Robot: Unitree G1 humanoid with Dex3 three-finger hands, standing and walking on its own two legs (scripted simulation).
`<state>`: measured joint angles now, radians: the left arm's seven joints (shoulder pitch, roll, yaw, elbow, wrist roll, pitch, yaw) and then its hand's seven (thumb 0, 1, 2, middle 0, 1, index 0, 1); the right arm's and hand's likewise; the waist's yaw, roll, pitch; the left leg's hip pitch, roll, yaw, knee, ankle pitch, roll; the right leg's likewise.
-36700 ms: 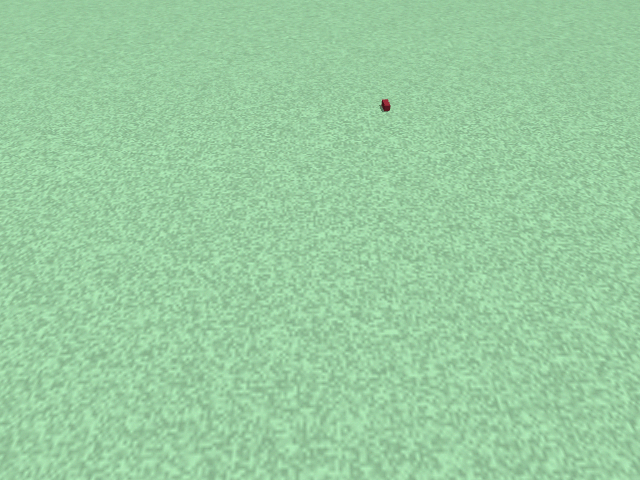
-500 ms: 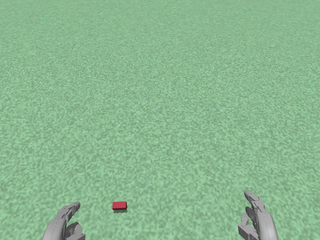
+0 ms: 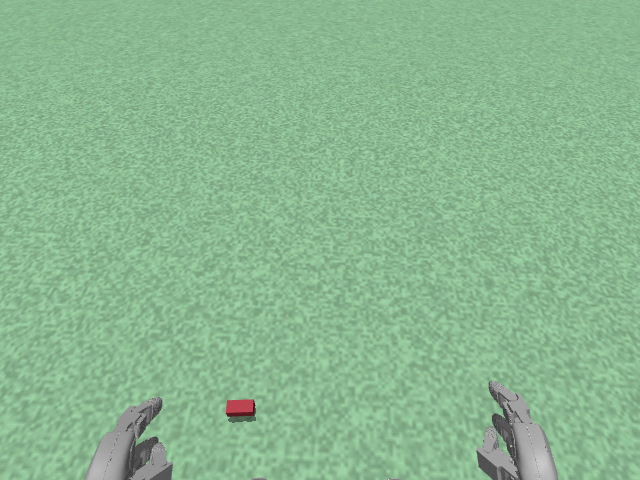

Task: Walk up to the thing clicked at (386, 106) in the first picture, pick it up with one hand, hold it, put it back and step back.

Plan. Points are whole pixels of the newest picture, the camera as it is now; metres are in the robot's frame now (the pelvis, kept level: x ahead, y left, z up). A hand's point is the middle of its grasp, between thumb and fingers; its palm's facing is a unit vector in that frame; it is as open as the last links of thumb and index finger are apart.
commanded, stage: stand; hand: left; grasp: from above
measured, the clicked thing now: (240, 408) +0.44 +0.21 -0.70
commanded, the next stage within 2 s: none
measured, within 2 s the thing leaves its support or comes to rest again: neither
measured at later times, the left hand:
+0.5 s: hand out of the picture +0.03 +0.24 -0.11, palm faces +0.04 -0.94 -0.34, open 7.4 cm
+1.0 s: hand out of the picture +0.04 +0.24 -0.09, palm faces +0.04 -0.94 -0.34, open 7.4 cm
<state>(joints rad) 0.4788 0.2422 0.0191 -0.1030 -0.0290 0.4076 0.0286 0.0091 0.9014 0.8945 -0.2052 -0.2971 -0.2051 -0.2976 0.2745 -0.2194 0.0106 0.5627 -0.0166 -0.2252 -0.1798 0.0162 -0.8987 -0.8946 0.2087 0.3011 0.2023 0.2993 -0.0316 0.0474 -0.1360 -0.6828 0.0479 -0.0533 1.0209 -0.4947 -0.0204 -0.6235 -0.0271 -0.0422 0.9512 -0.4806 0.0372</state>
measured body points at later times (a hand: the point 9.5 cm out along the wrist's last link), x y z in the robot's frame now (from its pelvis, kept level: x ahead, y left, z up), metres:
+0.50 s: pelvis +0.00 +0.00 +0.05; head +0.01 +0.00 +0.50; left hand +0.03 +0.29 -0.08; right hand +0.07 -0.28 -0.09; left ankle +0.01 +0.13 -0.68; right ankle +0.00 -0.15 -0.68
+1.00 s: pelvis -0.01 -0.01 +0.07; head -0.01 -0.01 +0.52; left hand +0.04 +0.28 -0.07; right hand +0.05 -0.29 -0.08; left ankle +0.01 +0.13 -0.68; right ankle +0.00 -0.15 -0.68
